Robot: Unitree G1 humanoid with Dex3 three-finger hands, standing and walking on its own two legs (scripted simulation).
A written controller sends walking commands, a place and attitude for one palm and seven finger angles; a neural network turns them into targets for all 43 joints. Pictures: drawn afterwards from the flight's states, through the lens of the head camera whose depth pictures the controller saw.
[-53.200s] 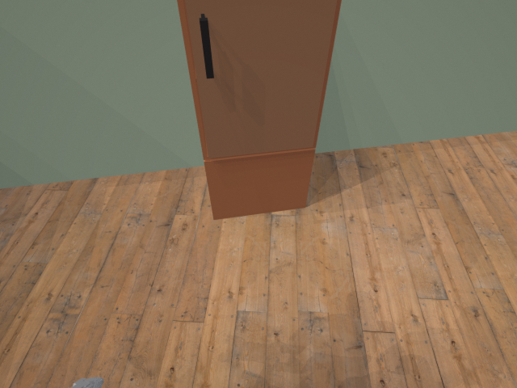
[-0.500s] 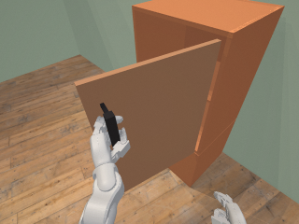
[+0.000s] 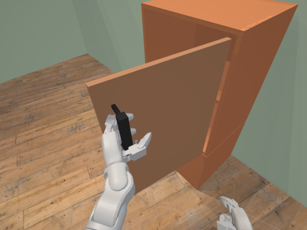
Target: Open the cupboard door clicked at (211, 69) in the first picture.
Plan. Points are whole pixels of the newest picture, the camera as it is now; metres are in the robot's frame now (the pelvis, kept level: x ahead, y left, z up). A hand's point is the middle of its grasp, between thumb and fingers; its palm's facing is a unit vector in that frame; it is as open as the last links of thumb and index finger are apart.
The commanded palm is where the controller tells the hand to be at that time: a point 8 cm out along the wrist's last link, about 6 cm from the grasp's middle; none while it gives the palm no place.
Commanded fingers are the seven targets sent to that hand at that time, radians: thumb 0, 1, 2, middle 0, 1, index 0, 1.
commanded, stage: open thumb and fingers to let go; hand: left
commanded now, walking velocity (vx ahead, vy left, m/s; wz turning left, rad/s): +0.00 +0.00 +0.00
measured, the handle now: (122, 133) +0.33 +0.11 +0.11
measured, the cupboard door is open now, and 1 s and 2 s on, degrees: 81 81 81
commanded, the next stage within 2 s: slide the hand sideways off the handle in 0.48 s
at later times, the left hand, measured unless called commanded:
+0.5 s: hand (134, 143) +0.29 +0.07 +0.12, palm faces +0.30 -0.95 +0.01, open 14.8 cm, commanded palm +0.25 +0.12 +0.11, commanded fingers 0.00 -0.50 0.30 -0.15 -0.30 -0.15 -0.30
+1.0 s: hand (130, 155) +0.26 +0.08 +0.12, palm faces -0.10 -0.99 +0.00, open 16.1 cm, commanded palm +0.23 +0.14 +0.11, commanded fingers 0.00 -0.50 0.30 -0.15 -0.30 -0.15 -0.30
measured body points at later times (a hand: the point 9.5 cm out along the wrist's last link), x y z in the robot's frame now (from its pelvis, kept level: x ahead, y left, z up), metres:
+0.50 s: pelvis -0.01 +0.02 +0.00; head -0.03 +0.00 +0.45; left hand +0.27 +0.12 +0.12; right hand +0.18 -0.19 -0.09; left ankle +0.03 +0.14 -0.73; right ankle -0.01 -0.09 -0.73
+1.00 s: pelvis -0.01 +0.02 +0.00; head -0.04 +0.00 +0.45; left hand +0.26 +0.13 +0.12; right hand +0.16 -0.19 -0.08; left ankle +0.03 +0.14 -0.73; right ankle -0.01 -0.09 -0.73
